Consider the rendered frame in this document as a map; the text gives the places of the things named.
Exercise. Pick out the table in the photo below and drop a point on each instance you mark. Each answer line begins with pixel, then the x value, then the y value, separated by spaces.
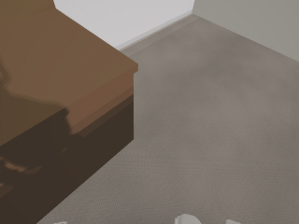
pixel 66 107

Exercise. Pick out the robot right thigh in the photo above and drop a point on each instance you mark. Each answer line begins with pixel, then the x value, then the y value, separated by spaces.
pixel 187 219

